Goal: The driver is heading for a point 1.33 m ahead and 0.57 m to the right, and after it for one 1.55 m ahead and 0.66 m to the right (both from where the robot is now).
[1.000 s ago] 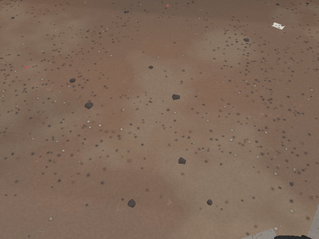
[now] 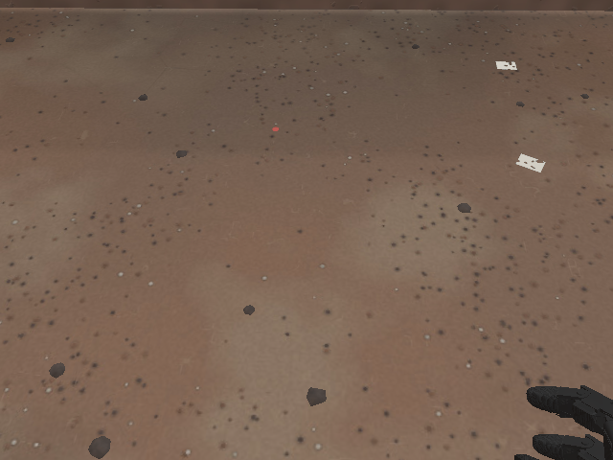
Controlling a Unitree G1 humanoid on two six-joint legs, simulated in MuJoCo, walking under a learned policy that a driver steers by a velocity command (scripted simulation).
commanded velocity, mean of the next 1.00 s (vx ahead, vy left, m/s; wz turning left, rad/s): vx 0.50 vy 0.00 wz -0.59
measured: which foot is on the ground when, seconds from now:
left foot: down 0.00-0.52, up 0.54-0.96, down 0.98-1.00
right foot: down 0.00-0.02, up 0.04-0.48, down 0.50-0.98, up 1.00-1.00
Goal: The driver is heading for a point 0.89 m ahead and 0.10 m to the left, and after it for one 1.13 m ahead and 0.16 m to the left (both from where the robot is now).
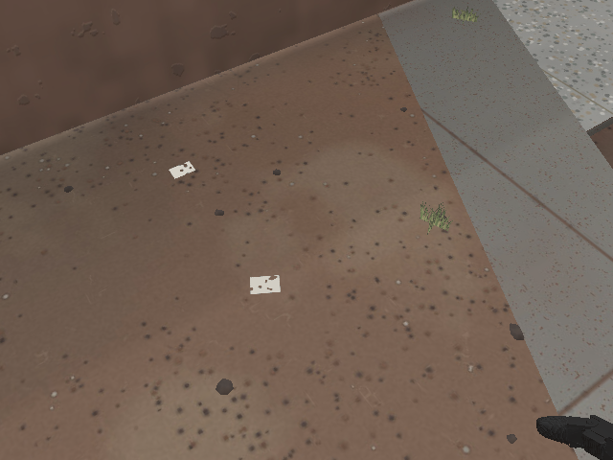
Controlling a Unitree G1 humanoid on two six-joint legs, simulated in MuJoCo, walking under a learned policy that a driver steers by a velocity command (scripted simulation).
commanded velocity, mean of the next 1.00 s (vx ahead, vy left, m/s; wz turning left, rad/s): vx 0.50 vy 0.00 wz -0.04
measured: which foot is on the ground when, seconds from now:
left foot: down 0.00-0.48, up 0.50-0.98, down 1.00-1.00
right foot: up 0.00-0.46, down 0.48-1.00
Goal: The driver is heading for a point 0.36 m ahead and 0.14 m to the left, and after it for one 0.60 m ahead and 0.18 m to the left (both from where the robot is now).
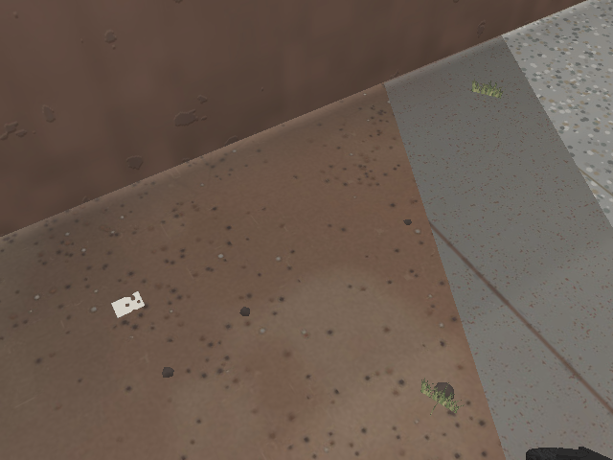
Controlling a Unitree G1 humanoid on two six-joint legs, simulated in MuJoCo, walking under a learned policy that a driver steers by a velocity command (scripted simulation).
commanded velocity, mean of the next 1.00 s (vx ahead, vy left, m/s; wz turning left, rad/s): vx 0.24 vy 0.00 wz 0.56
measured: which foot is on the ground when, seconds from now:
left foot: down 0.00-0.46, up 0.48-0.90, down 0.92-1.00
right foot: down 0.00-0.00, up 0.02-0.44, down 0.46-0.92, up 0.94-1.00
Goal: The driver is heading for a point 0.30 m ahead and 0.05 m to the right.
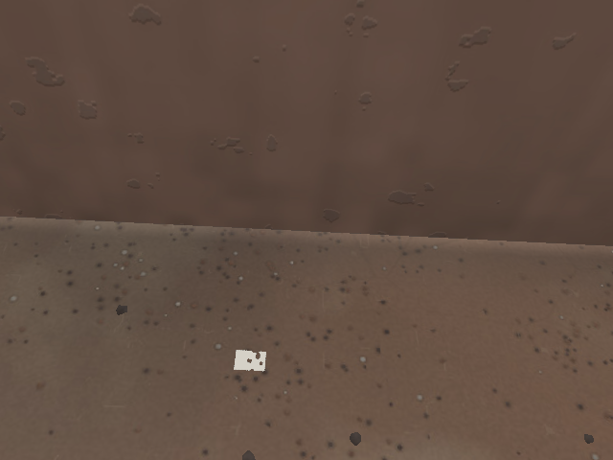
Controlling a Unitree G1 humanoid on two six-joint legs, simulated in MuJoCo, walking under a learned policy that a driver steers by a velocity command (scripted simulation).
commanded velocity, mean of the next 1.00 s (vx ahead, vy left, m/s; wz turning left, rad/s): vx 0.01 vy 0.00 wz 0.26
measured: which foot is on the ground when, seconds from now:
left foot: down 0.00-0.38, up 0.40-0.64, down 0.66-1.00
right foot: up 0.00-0.36, down 0.38-1.00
